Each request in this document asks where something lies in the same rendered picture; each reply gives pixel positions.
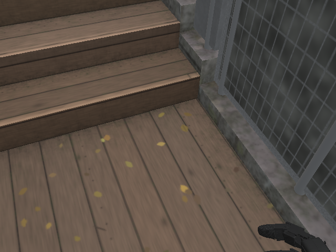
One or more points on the robot right hand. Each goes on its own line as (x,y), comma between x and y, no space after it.
(294,236)

